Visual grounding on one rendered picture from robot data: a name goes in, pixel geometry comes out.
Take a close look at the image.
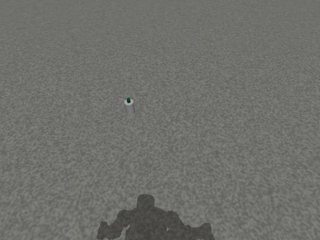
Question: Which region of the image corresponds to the bottle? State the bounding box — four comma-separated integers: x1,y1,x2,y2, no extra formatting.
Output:
124,98,135,115

